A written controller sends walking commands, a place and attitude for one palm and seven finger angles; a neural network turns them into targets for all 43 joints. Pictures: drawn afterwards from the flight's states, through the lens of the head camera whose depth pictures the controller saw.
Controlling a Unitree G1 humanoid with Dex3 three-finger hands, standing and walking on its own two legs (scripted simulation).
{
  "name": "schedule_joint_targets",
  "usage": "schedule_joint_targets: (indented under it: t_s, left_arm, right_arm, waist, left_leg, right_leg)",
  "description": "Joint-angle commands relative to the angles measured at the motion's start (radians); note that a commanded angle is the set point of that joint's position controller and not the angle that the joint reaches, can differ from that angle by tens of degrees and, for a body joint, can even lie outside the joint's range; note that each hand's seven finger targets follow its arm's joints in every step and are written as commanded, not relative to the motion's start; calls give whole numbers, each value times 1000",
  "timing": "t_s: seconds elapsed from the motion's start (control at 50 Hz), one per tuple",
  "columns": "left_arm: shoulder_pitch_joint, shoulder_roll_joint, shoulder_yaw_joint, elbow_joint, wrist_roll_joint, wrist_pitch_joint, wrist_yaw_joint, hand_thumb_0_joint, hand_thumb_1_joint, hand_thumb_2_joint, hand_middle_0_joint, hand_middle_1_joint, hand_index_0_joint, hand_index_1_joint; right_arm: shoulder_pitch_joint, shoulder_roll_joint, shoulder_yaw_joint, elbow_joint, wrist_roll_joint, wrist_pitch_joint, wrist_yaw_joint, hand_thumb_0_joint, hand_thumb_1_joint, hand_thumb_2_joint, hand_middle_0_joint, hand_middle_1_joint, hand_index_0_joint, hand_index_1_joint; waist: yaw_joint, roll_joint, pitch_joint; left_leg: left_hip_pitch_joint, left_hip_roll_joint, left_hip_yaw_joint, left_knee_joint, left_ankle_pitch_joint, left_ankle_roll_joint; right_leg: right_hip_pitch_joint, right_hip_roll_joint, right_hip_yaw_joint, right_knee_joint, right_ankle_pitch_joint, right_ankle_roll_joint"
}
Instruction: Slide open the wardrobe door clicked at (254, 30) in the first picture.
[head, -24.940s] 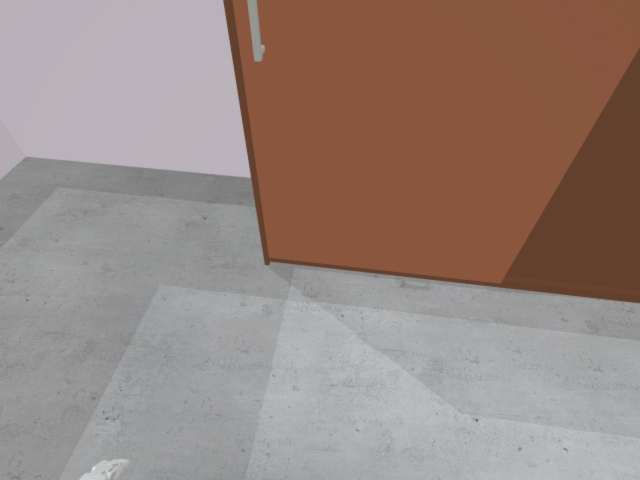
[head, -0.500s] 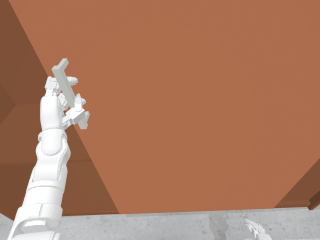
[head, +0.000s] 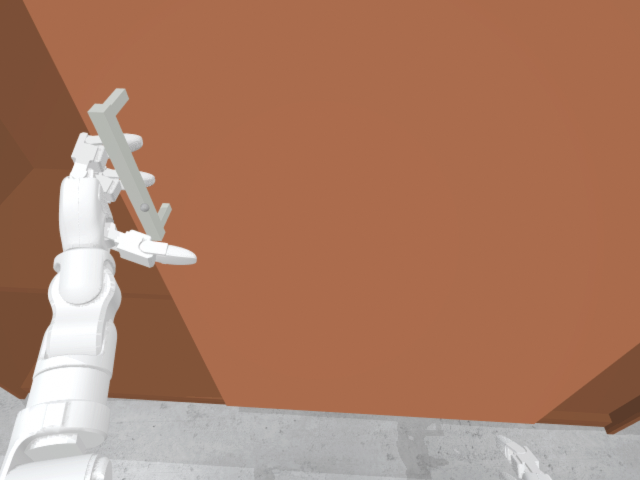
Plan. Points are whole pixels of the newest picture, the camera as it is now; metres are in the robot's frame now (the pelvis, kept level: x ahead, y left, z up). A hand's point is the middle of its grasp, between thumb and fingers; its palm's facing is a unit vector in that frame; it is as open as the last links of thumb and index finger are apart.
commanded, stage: loosen the grip on the handle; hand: left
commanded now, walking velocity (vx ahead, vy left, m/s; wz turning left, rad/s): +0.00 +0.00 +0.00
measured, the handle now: (138, 171) +0.41 +0.25 +0.18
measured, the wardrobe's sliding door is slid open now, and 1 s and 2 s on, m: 0.65 0.65 0.65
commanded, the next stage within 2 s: slip the hand off the handle in 0.08 s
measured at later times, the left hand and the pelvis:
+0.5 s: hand (95, 218) +0.35 +0.29 +0.16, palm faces +0.35 -0.92 -0.18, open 14.7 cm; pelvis +0.01 +0.01 -0.01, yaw +2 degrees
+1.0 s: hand (76, 232) +0.33 +0.30 +0.16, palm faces +0.30 -0.94 -0.19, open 14.7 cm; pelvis -0.01 +0.02 -0.01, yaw +0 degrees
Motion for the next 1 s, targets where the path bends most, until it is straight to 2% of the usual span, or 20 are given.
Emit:
schedule_joint_targets:
  t_s: [0.0,0.04,0.12,0.14,0.16,0.18,0.24,0.26,0.36,0.48,0.58,0.62,0.64,0.7,0.74,0.82,0.88,0.92,0.94,0.98]
  left_arm:
    - [-321,215,94,-346,-37,-89,-21,0,-550,200,-250,-1150,-250,-1150]
    - [-267,225,131,-396,-55,-103,-29,0,-550,200,-250,-1150,-250,-1150]
    - [-207,164,88,-434,-62,-85,-40,0,-550,200,-250,-1150,-250,-1150]
    - [-178,182,107,-400,-55,-68,-37,0,-550,200,-250,-1150,-250,-1150]
    - [-116,156,97,-208,-47,-38,-41,0,-550,200,-250,-1150,-250,-1150]
    - [-142,156,98,-268,-58,-42,-50,0,-550,200,-250,-1150,-250,-1150]
    - [-184,265,189,-340,-55,-57,-52,0,-550,200,-250,-1150,-250,-1150]
    - [-202,258,180,-357,-51,-66,-57,0,-550,200,-250,-1150,-250,-1150]
    - [-316,258,148,-302,-56,-117,-89,0,-550,200,-250,-1150,-250,-1150]
    - [-448,232,58,-146,-66,-99,-152,0,-550,200,-250,-1150,-250,-1150]
    - [-458,332,156,-74,-76,-114,-151,0,-550,200,-250,-1150,-250,-1150]
    - [-458,339,173,-92,-78,-139,-144,0,-550,200,-250,-1150,-250,-1150]
    - [-429,376,211,-81,-74,-149,-139,0,-550,200,-250,-1150,-250,-1150]
    - [-432,380,208,-40,-70,-157,-145,0,-550,200,-250,-1150,-250,-1150]
    - [-435,433,251,-9,-68,-160,-153,0,-550,200,-250,-1150,-250,-1150]
    - [-406,341,162,-88,-88,-165,-195,0,-550,200,-250,-1150,-250,-1150]
    - [-286,375,219,-162,-112,-170,-203,0,-550,200,-250,-1150,-250,-1150]
    - [-246,320,185,-203,-124,-163,-202,0,-550,200,-250,-1150,-250,-1150]
    - [-216,335,212,-213,-132,-159,-196,0,-550,200,-250,-1150,-250,-1150]
    - [-226,325,201,-214,-141,-135,-189,0,-550,200,-250,-1150,-250,-1150]
  right_arm:
    - [-87,-116,-51,-158,-10,-55,-7,0,-900,-900,200,300,200,300]
    - [-84,-116,-51,-154,-16,-54,2,0,-900,-900,200,300,200,300]
    - [-84,-109,-55,-155,-10,-46,11,0,-900,-900,200,300,200,300]
    - [-81,-114,-54,-150,-11,-40,9,0,-900,-900,200,300,200,300]
    - [-54,-117,-52,-130,-6,-25,6,0,-900,-900,200,300,200,300]
    - [-56,-119,-53,-146,-4,-17,8,0,-900,-900,200,300,200,300]
    - [-80,-116,-54,-166,-7,-1,-2,0,-900,-900,200,300,200,300]
    - [-80,-108,-52,-171,-8,2,-1,0,-900,-900,200,300,200,300]
    - [-74,-108,-44,-150,-5,3,-13,0,-900,-900,200,300,200,300]
    - [-64,-123,-35,-139,10,-1,-33,0,-900,-900,200,300,200,300]
    - [-41,-137,-36,-143,3,6,-34,0,-900,-900,200,300,200,300]
    - [-39,-135,-37,-151,-1,6,-27,0,-900,-900,200,300,200,300]
    - [-29,-139,-38,-148,-6,10,-25,0,-900,-900,200,300,200,300]
    - [-22,-143,-35,-152,-4,19,-21,0,-900,-900,200,300,200,300]
    - [-10,-152,-37,-147,-7,28,-24,0,-900,-900,200,300,200,300]
    - [-27,-146,-38,-178,1,24,-20,0,-900,-900,200,300,200,300]
    - [-28,-150,-42,-193,-1,22,-18,0,-900,-900,200,300,200,300]
    - [-42,-142,-40,-200,0,18,-16,0,-900,-900,200,300,200,300]
    - [-41,-144,-41,-200,0,17,-18,0,-900,-900,200,300,200,300]
    - [-58,-147,-34,-202,6,15,-23,0,-900,-900,200,300,200,300]
  waist:
    - [34,19,-380]
    - [51,22,-411]
    - [34,15,-364]
    - [32,-14,-315]
    - [8,-73,-203]
    - [15,-89,-226]
    - [40,-20,-303]
    - [37,6,-340]
    - [-7,39,-297]
    - [-35,76,-238]
    - [-5,20,-302]
    - [8,40,-333]
    - [17,38,-336]
    - [4,30,-292]
    - [3,11,-274]
    - [0,82,-303]
    - [30,86,-332]
    - [26,88,-309]
    - [33,49,-286]
    - [19,50,-227]
  left_leg:
    - [79,-54,21,-24,256,53]
    - [91,-51,14,-9,348,49]
    - [89,-50,17,12,383,44]
    - [63,-45,14,9,369,46]
    - [0,-45,13,8,308,42]
    - [-11,-50,11,10,290,43]
    - [9,-52,14,14,298,46]
    - [24,-56,15,21,317,46]
    - [26,-49,-6,36,225,44]
    - [-9,-50,-38,20,50,41]
    - [-37,-51,-53,22,56,42]
    - [-32,-51,-54,27,79,40]
    - [-42,-47,-56,29,98,41]
    - [-73,-47,-55,26,56,42]
    - [-97,-42,-56,26,35,48]
    - [-59,-46,-59,21,-2,45]
    - [-50,-42,-62,25,46,43]
    - [-45,-40,-63,22,42,40]
    - [-63,-37,-67,19,33,43]
    - [-87,-39,-69,3,-34,42]
  right_leg:
    - [185,4,25,-42,291,-11]
    - [211,8,13,-13,394,-11]
    - [158,12,1,3,431,-3]
    - [147,12,-2,-2,418,-2]
    - [93,13,-4,-9,379,1]
    - [101,9,-4,-5,372,3]
    - [138,8,8,10,370,-2]
    - [141,10,10,20,378,-3]
    - [39,21,5,13,238,-3]
    - [-55,16,6,-16,41,-11]
    - [-18,17,2,0,32,-12]
    - [-13,20,-1,15,50,-14]
    - [1,23,-2,20,63,-15]
    - [-33,24,-3,21,31,-11]
    - [-29,24,1,12,15,-11]
    - [-56,30,0,19,-17,-16]
    - [-23,33,-4,28,14,-20]
    - [-43,35,-11,31,10,-18]
    - [-28,33,-11,24,6,-18]
    - [-61,31,-9,15,-37,-12]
